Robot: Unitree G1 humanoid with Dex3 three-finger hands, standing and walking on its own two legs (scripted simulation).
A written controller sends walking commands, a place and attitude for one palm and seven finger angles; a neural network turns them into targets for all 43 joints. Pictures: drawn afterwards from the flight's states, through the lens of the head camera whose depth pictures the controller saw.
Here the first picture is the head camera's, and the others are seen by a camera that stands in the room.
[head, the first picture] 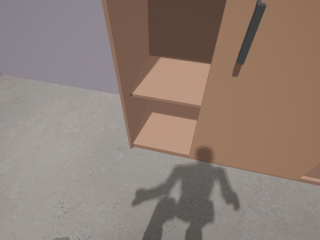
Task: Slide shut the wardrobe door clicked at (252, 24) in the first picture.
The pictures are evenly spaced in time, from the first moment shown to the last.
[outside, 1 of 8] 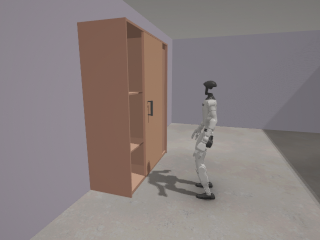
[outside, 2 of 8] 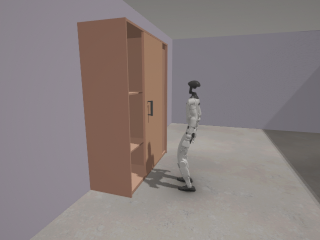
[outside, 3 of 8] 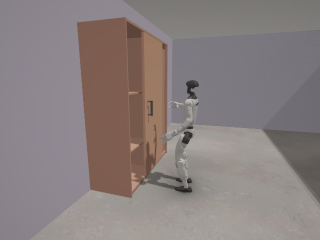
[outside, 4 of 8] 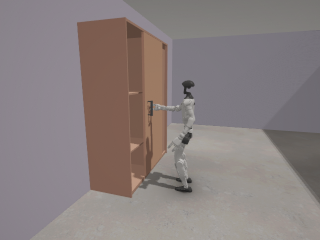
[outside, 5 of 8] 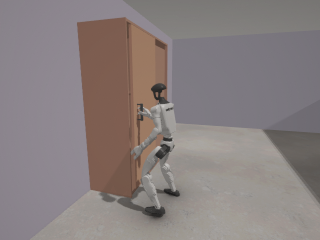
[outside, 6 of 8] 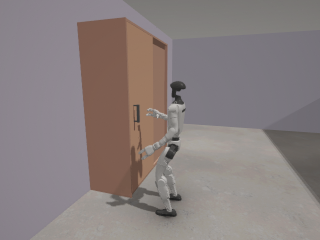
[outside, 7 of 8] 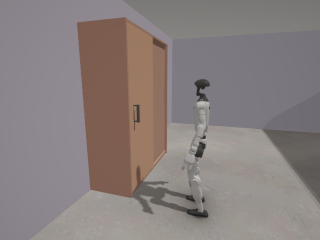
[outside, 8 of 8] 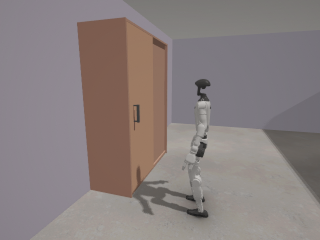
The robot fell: no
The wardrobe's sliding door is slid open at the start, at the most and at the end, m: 0.42 0.42 0.00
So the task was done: yes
